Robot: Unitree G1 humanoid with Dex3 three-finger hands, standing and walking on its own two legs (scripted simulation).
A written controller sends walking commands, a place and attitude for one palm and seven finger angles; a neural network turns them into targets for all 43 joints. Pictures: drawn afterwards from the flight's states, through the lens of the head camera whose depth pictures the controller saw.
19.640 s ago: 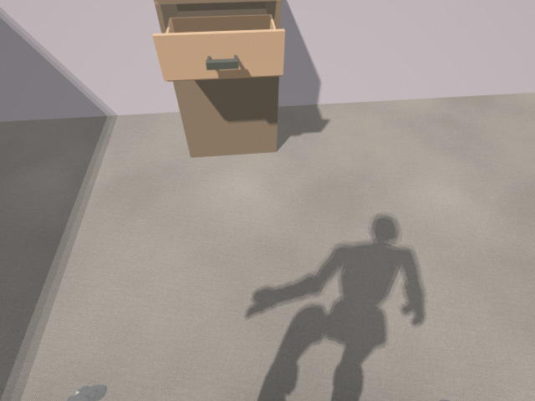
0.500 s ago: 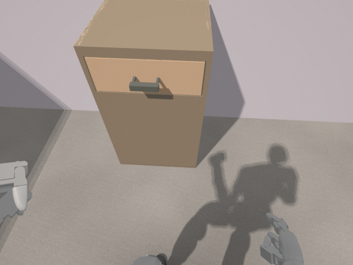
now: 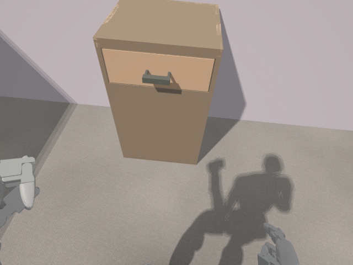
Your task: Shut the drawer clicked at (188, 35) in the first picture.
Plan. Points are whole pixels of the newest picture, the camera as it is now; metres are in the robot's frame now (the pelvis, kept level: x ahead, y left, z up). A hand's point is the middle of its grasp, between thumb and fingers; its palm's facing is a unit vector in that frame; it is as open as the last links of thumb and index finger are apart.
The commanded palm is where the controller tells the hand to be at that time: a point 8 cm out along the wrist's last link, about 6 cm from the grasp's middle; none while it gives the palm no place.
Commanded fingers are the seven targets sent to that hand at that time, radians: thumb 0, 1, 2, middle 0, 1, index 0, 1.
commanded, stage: step back with the hand held close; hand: left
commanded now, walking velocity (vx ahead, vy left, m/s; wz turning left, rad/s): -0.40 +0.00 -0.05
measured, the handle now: (157, 76) +0.80 +0.15 -0.06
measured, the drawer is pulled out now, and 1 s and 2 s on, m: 0.00 0.00 0.00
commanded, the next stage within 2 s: stop stepping back and stand still in 0.02 s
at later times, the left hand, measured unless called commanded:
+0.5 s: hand out of the picture +0.09 +0.25 +0.16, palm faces +0.38 -0.85 -0.37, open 3.3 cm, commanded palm +0.03 +0.29 +0.19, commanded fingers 0.00 0.90 0.90 -1.40 -1.60 -1.40 -1.60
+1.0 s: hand out of the picture +0.10 +0.27 +0.08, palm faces +0.27 -0.85 -0.44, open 3.2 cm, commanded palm none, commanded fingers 0.00 0.90 0.90 -1.20 -1.38 -1.20 -1.38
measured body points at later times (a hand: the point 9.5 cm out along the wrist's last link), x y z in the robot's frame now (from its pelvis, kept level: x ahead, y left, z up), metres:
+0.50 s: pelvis -0.11 +0.02 +0.00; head -0.12 +0.03 +0.45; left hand +0.06 +0.30 +0.18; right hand +0.00 -0.25 -0.09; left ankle -0.08 +0.12 -0.73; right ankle -0.14 -0.11 -0.73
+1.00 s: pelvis -0.12 +0.02 +0.00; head -0.12 +0.01 +0.44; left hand +0.08 +0.31 +0.10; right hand +0.03 -0.22 -0.11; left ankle -0.08 +0.13 -0.73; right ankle -0.15 -0.09 -0.73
